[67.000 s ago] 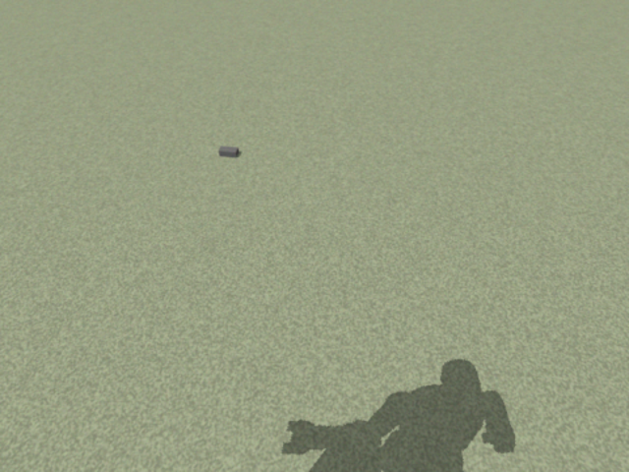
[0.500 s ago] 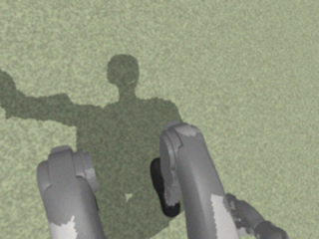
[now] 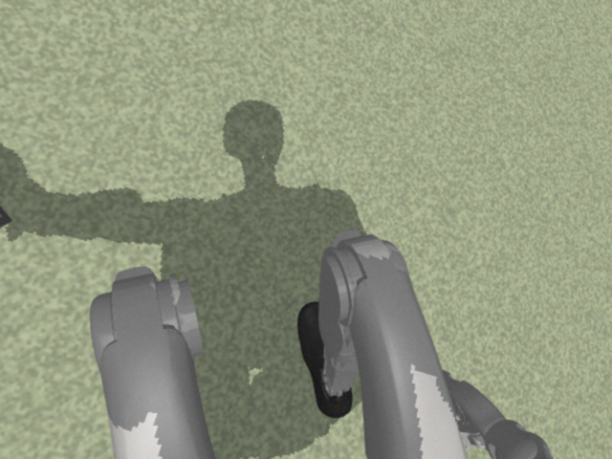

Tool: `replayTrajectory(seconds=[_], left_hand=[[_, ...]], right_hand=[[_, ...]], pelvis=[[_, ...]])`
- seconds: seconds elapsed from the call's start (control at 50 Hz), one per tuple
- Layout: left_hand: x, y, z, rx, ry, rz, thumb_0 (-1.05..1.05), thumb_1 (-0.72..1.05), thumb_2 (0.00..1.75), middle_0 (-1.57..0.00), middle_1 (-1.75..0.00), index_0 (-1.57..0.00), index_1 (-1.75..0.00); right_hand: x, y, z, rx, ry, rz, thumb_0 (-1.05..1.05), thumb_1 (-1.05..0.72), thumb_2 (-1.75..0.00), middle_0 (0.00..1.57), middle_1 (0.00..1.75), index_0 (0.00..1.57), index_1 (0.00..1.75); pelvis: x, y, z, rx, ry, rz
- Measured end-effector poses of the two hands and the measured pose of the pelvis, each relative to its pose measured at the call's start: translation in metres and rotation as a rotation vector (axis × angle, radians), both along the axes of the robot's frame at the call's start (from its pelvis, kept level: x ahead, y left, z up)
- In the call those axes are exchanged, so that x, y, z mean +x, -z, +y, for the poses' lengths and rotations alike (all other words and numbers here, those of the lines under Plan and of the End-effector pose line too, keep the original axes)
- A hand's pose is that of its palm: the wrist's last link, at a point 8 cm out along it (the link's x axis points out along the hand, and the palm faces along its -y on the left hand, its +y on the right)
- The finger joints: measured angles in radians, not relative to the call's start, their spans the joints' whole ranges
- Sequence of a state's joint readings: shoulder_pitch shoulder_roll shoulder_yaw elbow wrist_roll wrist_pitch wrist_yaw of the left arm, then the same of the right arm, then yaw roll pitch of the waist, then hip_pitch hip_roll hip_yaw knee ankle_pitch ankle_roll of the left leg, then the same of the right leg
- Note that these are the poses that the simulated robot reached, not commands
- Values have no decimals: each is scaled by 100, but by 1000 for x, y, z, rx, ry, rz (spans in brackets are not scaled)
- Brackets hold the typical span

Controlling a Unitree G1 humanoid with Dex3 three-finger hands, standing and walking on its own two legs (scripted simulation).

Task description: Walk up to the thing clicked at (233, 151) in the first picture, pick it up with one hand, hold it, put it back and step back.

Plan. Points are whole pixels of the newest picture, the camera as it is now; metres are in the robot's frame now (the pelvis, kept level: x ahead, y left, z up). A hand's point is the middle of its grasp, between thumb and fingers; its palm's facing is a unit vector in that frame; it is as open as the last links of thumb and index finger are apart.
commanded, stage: approach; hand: left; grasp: from above
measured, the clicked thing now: out of the picture +0.41 +0.40 -0.29
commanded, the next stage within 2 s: rest palm in 0.54 s
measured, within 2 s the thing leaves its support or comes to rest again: neither
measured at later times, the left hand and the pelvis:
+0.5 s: hand out of the picture +0.41 +0.40 -0.18, palm faces -0.31 -0.28 -0.91, open 14.1 cm; pelvis +0.00 +0.00 +0.00, yaw +0 degrees
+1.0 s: hand out of the picture +0.41 +0.37 -0.24, palm faces -0.35 -0.31 -0.89, open 14.4 cm; pelvis +0.00 +0.00 -0.01, yaw -2 degrees
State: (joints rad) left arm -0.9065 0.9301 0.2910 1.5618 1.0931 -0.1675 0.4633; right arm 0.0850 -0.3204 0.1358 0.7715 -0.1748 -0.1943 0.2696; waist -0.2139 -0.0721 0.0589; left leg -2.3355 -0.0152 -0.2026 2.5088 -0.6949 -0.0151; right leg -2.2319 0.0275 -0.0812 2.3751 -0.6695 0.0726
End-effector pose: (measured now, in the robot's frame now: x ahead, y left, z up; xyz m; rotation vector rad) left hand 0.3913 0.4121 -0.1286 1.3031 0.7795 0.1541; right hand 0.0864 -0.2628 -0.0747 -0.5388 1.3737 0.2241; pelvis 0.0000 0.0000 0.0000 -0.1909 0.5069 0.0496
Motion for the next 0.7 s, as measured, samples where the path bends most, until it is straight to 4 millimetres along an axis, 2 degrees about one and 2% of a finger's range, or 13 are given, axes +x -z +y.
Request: replayTrajectory(seconds=[0.1,0.2,0.34,0.46,0.62,0.7], left_hand=[[19,-5,-4,17,23,-40,0,-56,102,-10,-101,-9,-102],[33,-7,-11,22,0,-50,0,-55,101,-10,-101,-9,-102],[29,1,-17,20,-11,16,0,-55,100,-10,-102,-9,-102],[24,-4,-13,16,-20,-4,0,-55,101,-11,-100,-9,-102],[12,-9,-12,18,0,42,0,-53,103,-13,-100,-11,-102],[14,-5,-14,1,1,37,0,-53,103,-13,-100,-11,-102]], right_hand=[[12,-8,-2,-30,-10,-53,0,-90,-89,20,30,20,30],[5,-14,-2,-35,15,-53,0,-90,-89,20,30,20,30],[-21,-13,4,-3,59,15,0,-90,-89,20,30,20,30],[-36,-9,6,19,82,55,1,-90,-89,20,30,20,30],[-33,-4,3,34,72,43,1,-90,-89,20,30,20,30],[-28,-5,-1,21,42,24,1,-90,-89,20,30,20,30]], pelvis=[[0,1,3,-12,0,5],[1,-1,6,-23,4,20],[1,-4,7,-16,3,26],[0,-4,4,-10,1,23],[-1,-3,2,1,0,19],[-3,-1,0,4,3,2]])
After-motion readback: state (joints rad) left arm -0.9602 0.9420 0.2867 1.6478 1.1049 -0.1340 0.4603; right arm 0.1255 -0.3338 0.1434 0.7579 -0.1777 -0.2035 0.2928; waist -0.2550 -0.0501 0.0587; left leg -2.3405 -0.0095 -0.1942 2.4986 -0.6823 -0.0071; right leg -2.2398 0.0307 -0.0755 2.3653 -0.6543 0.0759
